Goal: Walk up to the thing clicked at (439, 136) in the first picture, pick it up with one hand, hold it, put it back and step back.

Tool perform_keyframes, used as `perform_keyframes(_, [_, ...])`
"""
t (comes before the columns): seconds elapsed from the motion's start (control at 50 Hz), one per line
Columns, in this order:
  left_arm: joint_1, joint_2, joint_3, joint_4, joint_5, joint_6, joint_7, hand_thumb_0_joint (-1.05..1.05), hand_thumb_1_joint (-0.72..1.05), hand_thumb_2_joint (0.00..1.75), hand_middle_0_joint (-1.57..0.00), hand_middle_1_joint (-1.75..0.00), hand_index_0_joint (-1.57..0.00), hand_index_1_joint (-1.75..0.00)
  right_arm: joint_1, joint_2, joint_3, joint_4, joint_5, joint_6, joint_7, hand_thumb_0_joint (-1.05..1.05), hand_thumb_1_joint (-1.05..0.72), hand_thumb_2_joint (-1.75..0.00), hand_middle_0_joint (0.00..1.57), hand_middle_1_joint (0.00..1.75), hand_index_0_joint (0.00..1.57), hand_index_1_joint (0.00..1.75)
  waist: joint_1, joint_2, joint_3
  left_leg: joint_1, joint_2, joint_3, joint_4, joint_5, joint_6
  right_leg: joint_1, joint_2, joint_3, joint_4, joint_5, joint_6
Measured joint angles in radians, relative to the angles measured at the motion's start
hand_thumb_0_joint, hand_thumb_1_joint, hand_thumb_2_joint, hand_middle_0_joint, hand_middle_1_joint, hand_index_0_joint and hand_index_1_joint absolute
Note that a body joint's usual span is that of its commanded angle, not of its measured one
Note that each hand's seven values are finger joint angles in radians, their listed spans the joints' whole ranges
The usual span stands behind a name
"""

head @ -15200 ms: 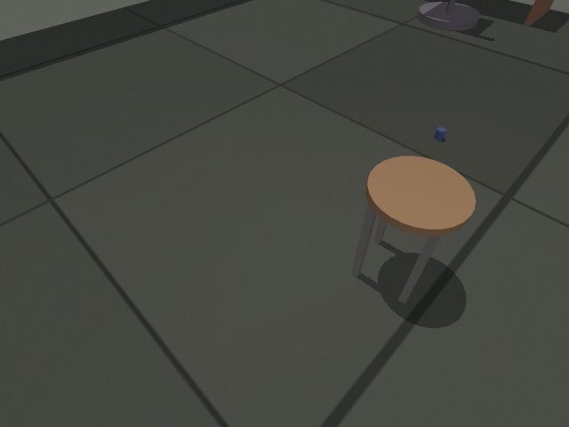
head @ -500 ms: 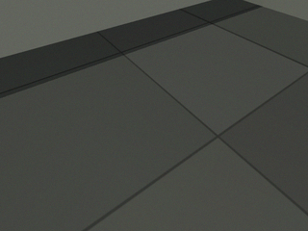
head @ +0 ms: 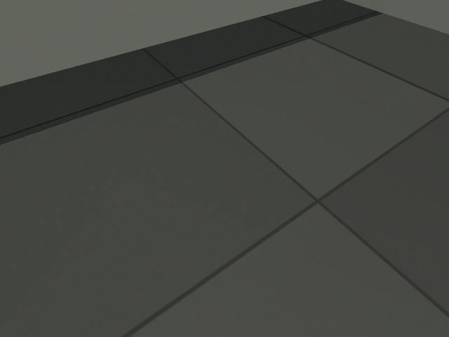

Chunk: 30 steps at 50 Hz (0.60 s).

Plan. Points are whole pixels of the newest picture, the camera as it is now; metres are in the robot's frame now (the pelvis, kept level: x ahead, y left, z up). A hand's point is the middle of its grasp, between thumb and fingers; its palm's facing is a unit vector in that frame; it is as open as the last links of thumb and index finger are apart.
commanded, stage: stand
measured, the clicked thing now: out of the picture +0.14 -1.34 -0.75
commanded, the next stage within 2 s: walk up in 0.86 s
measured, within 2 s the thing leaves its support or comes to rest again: neither
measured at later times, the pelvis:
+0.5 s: pelvis +0.00 +0.00 +0.00, yaw +0 degrees
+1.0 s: pelvis +0.02 -0.01 -0.01, yaw -1 degrees
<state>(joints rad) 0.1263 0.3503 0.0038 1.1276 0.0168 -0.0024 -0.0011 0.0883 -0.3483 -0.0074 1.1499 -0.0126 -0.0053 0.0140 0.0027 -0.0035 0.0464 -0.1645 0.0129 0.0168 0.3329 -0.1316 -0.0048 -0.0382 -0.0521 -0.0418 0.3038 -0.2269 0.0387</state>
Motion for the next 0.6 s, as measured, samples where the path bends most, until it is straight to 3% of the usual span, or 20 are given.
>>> perform_keyframes(0.6, [0.013,0.001,-0.003,-0.006,0.0,0.0,0.0,0.0,0.91,0.9,-0.21,-0.3,-0.2,-0.3,0.01,0.0,0.002,-0.003,0.001,0.001,0.0,0.0,-0.91,-0.9,0.2,0.3,0.2,0.3,0.0,-0.002,0.005,-0.006,-0.005,-0.003,0.008,-0.007,0.004,0.0,-0.005,-0.003,0.0,-0.004,0.004])
